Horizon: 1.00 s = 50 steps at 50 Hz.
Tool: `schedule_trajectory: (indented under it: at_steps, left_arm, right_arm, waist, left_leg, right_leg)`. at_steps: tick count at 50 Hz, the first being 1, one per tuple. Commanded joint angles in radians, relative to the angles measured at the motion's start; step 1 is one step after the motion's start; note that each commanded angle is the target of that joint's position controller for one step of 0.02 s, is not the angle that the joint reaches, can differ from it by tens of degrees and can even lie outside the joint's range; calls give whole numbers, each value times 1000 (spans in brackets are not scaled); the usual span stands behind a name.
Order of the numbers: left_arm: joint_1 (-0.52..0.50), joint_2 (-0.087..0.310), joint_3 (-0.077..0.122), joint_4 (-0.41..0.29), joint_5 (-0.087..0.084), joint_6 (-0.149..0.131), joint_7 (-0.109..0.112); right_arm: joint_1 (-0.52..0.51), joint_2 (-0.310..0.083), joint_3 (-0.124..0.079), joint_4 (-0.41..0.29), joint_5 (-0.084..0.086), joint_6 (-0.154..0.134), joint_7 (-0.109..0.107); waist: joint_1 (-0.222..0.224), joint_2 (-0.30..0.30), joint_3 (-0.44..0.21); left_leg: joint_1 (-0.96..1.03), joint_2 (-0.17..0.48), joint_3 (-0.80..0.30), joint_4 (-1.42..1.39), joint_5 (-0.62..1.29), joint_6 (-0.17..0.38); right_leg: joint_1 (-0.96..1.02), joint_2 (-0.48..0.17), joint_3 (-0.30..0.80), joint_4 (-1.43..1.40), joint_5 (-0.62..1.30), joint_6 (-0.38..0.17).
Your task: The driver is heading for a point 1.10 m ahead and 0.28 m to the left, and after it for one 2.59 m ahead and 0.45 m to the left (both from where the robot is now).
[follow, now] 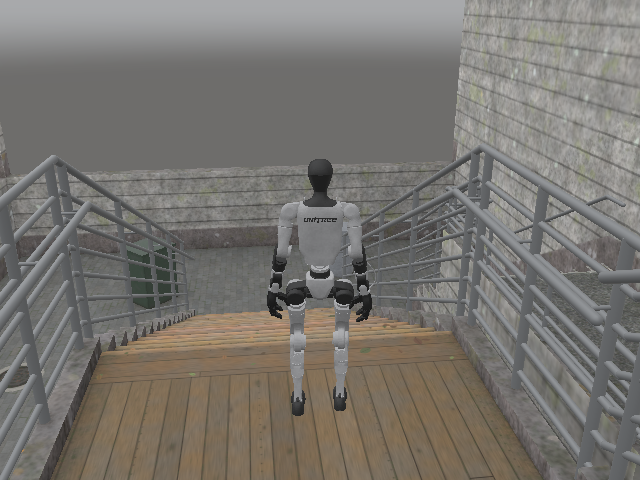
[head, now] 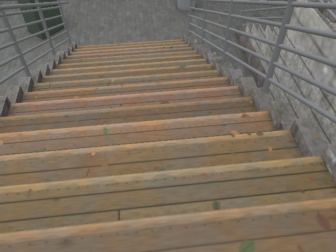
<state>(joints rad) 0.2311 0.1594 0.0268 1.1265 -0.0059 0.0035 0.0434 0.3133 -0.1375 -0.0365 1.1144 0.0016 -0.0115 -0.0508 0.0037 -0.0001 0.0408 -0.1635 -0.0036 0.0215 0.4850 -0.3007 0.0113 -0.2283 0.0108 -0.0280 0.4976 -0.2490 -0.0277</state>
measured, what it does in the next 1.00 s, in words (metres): walks ahead: right foot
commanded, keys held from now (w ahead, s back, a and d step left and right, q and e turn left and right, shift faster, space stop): w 0.46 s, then no key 0.54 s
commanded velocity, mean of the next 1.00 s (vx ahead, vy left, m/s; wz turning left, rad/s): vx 0.24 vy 0.00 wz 0.00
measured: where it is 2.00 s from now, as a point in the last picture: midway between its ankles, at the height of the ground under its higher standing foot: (172, 220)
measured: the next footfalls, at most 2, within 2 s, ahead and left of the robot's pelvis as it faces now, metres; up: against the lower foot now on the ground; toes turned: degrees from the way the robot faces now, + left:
right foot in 0.70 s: +0.41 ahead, -0.06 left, +0.00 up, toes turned -1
left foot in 1.02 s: +0.35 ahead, +0.16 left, +0.00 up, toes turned +1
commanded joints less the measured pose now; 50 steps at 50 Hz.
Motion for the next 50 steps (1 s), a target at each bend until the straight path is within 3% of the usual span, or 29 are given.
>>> schedule_trajectory:
  at_steps: [1,4,6,7,8,10,12,13,14,15,16,17,18,20,22,27,31,33,34,35,36,37,38,39,40,42,45,48,50]
  left_arm:
    - [72,107,25,-6,-13,-3,6]
    - [117,125,34,-18,-28,-39,1]
    - [207,174,53,-1,-28,-62,-9]
    - [213,185,58,-4,-21,-68,-12]
    - [187,182,56,-20,-12,-75,-12]
    - [105,190,56,-62,-17,-85,-16]
    - [-4,187,54,-95,-42,-75,-21]
    - [4,185,56,-96,-44,-69,-22]
    - [-16,164,49,-108,-42,-71,-22]
    - [-42,94,31,-132,-26,-81,-29]
    - [-45,67,26,-158,-33,-100,-30]
    - [-61,97,31,-162,-43,-112,-32]
    - [-56,105,30,-163,-48,-121,-41]
    - [-53,131,42,-150,-27,-125,-45]
    - [-66,115,44,-148,-21,-113,-56]
    - [-280,51,14,-231,-15,-96,-62]
    - [-288,98,18,-250,-19,-78,-72]
    - [-150,155,41,-211,-6,-80,-68]
    - [-31,184,56,-174,0,-84,-65]
    - [87,242,70,-139,16,-85,-60]
    - [144,283,64,-137,48,-77,-55]
    - [161,220,43,-125,25,-78,-67]
    - [40,184,36,-150,1,-72,-71]
    - [-77,135,21,-174,-9,-70,-69]
    - [-129,102,5,-177,0,-73,-69]
    - [-154,111,6,-159,26,-69,-65]
    - [-133,131,10,-143,48,-65,-44]
    - [-139,157,17,-145,16,-44,-27]
    - [-137,141,14,-136,-2,-28,-21]
  right_arm:
    - [94,-91,-19,-5,11,-1,-8]
    - [60,-75,-17,-43,22,-37,-5]
    - [12,-36,-10,-71,22,-65,11]
    - [-6,-37,-10,-82,22,-72,20]
    - [-18,-53,-16,-91,25,-77,26]
    - [0,-55,-18,-96,34,-85,31]
    - [84,-54,-26,-55,35,-95,28]
    - [159,-65,-37,-10,26,-92,27]
    - [268,-94,-51,23,20,-85,28]
    - [416,-169,-71,42,17,-81,24]
    - [452,-232,-75,33,6,-91,36]
    - [364,-166,-52,13,-1,-105,37]
    - [285,-132,-37,-13,0,-113,43]
    - [181,-123,-21,-53,2,-106,57]
    - [206,-87,-5,-50,-7,-90,55]
    - [214,-160,-3,-73,-18,-76,24]
    - [238,-173,-9,-46,3,-73,23]
    - [195,-182,-14,-50,7,-71,20]
    - [169,-184,-15,-53,12,-69,23]
    - [185,-175,-12,-61,1,-75,29]
    - [341,-67,16,-45,-10,-77,39]
    - [417,-47,20,-9,20,-82,48]
    - [336,-100,2,-35,34,-73,47]
    - [204,-125,-5,-79,30,-60,34]
    - [140,-137,-17,-94,19,-44,16]
    - [164,-106,-25,-100,8,-14,-4]
    - [148,-68,-17,-111,3,1,-21]
    - [130,-103,-21,-107,1,25,-15]
    - [120,-100,-19,-104,-24,40,-5]
  waist:
    - [3,1,46]
    - [25,-46,129]
    - [51,-143,96]
    - [50,-158,89]
    - [37,-139,87]
    - [-6,-132,83]
    - [-82,-117,74]
    - [-98,-84,49]
    - [-135,-7,19]
    - [-172,240,-45]
    - [-160,350,-21]
    - [-110,188,53]
    - [-73,106,78]
    - [-31,54,77]
    - [-27,85,64]
    - [-53,84,104]
    - [-27,137,65]
    - [49,157,-22]
    - [112,141,-83]
    - [137,69,-186]
    - [66,-170,-386]
    - [69,-224,-552]
    - [48,-163,-419]
    - [30,-81,-253]
    - [10,-7,-167]
    - [-38,-45,-105]
    - [-55,-94,-110]
    - [-61,-100,-141]
    - [-72,-85,-73]
  left_leg:
    - [-129,0,-9,-61,-288,59]
    - [-275,27,-40,17,-366,90]
    - [-361,-1,29,201,-191,79]
    - [-356,9,17,292,-147,89]
    - [-361,27,-9,369,-180,100]
    - [-331,59,-34,332,-237,120]
    - [-50,12,51,17,-76,124]
    - [101,-37,87,-15,30,97]
    - [228,13,1,-44,22,102]
    - [357,231,-323,-201,-70,164]
    - [378,401,-687,-321,-183,295]
    - [326,419,-692,-309,-233,300]
    - [313,379,-582,-299,-195,262]
    - [235,301,-383,-325,12,197]
    - [179,236,-237,-328,217,164]
    - [-4,152,-48,-306,627,126]
    - [60,185,-40,-220,757,111]
    - [136,188,-47,-74,918,85]
    - [136,150,-28,70,921,59]
    - [7,88,-5,294,700,15]
    - [-267,-51,-2,733,-145,-40]
    - [-295,-91,-200,921,-396,-44]
    - [-339,-25,-183,935,-352,-48]
    - [-379,19,-118,884,-295,-49]
    - [-340,46,-101,817,-241,-51]
    - [-199,75,-88,658,-179,-41]
    - [-111,72,-63,377,-176,-36]
    - [-2,60,-34,187,13,-22]
    - [69,50,-16,100,67,6]
  right_leg:
    - [-18,-17,40,-75,-351,-62]
    - [-48,-122,198,-142,-536,-130]
    - [54,-274,440,-264,-582,-216]
    - [29,-340,555,-319,-586,-259]
    - [0,-365,587,-344,-564,-271]
    - [-42,-350,520,-350,-487,-236]
    - [-176,-217,279,-284,-330,-148]
    - [-246,-151,190,-198,-270,-122]
    - [-338,-102,119,-41,-189,-90]
    - [-462,-17,-16,343,-120,-33]
    - [-667,45,12,569,-276,-36]
    - [-757,-31,87,725,-241,-57]
    - [-806,-69,107,773,-126,-74]
    - [-740,-123,88,685,21,-68]
    - [-647,-127,45,597,87,-44]
    - [-406,-35,-56,205,271,-10]
    - [-260,-2,-34,91,318,-44]
    - [-124,37,-35,53,299,-80]
    - [12,44,-36,-12,378,-102]
    - [252,-69,51,23,765,-141]
    - [579,-373,363,98,1182,-326]
    - [598,-444,563,-13,1063,-416]
    - [421,-393,472,-77,763,-371]
    - [244,-336,379,-132,551,-307]
    - [73,-294,309,-183,471,-268]
    - [-133,-226,211,-237,362,-223]
    - [-179,-190,154,-244,346,-216]
    - [-200,-192,187,-279,-51,-191]
    - [-303,-161,190,-314,-333,-120]
Keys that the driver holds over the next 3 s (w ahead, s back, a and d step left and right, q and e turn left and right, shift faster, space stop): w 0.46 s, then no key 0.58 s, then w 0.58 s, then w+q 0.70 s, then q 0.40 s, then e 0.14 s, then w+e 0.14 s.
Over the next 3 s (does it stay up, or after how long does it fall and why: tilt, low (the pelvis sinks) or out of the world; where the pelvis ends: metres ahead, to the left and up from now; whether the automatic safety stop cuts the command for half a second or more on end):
stays up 0.96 0.24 -0.23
